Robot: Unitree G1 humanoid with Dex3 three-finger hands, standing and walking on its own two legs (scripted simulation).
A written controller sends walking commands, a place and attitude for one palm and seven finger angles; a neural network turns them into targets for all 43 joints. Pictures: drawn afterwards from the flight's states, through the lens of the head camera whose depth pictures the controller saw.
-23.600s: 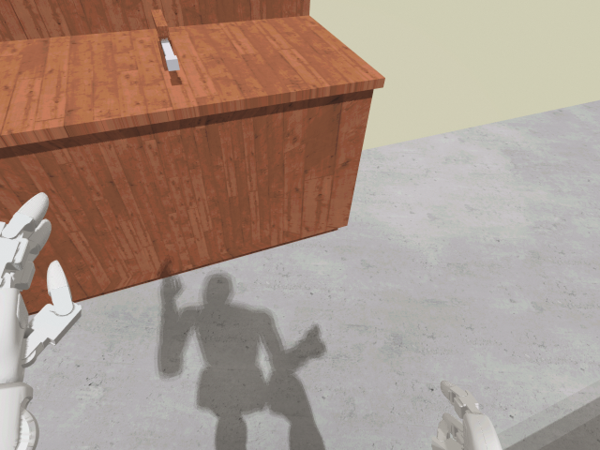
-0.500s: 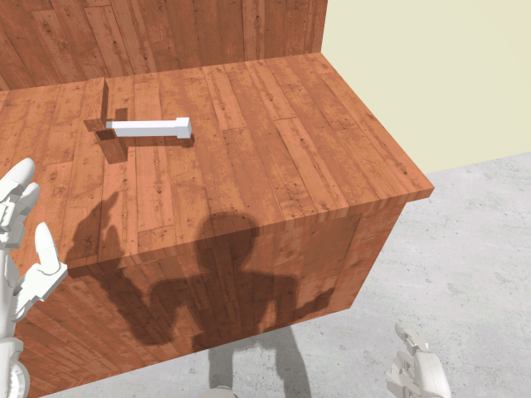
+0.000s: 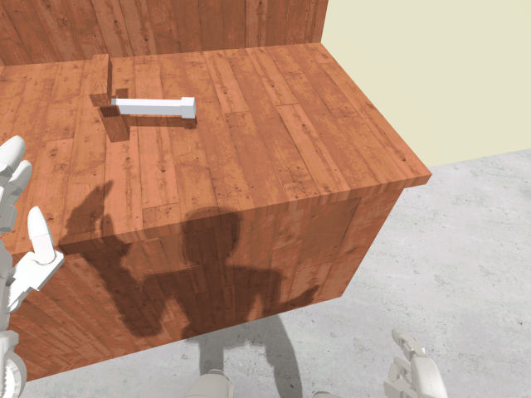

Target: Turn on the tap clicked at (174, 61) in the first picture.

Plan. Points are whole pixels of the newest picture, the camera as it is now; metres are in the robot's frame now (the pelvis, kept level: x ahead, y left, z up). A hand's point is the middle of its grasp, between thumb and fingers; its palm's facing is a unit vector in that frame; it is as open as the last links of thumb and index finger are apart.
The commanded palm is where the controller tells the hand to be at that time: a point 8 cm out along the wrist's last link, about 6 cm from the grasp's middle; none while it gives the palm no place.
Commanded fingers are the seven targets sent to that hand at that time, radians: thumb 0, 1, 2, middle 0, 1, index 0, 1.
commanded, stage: step back with the hand held close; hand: left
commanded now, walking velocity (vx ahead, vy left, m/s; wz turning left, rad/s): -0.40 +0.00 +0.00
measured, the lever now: (188, 107) +0.59 +0.19 +0.10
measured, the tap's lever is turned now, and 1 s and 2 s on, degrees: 77 77 77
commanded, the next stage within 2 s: stop stepping back and stand still in 0.36 s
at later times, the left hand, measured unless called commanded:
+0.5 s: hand (10, 330) +0.14 +0.23 +0.19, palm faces +0.35 -0.85 -0.39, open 7.4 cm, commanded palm +0.07 +0.28 +0.20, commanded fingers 0.00 0.90 0.90 -0.20 -0.30 -0.20 -0.30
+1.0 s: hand out of the picture +0.03 +0.22 +0.19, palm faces +0.45 -0.80 -0.40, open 7.4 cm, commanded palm -0.03 +0.25 +0.20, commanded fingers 0.00 0.90 0.90 -0.20 -0.30 -0.20 -0.30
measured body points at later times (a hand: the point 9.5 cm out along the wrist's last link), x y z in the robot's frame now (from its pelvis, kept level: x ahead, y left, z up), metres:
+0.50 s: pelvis -0.08 +0.00 +0.02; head -0.05 +0.01 +0.47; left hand +0.12 +0.27 +0.22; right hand +0.11 -0.24 -0.05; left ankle -0.09 +0.14 -0.71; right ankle -0.02 -0.11 -0.71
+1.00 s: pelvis -0.17 -0.04 +0.02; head -0.21 -0.05 +0.47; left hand +0.00 +0.26 +0.21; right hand -0.03 -0.26 -0.08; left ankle -0.16 +0.12 -0.71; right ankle -0.14 -0.10 -0.69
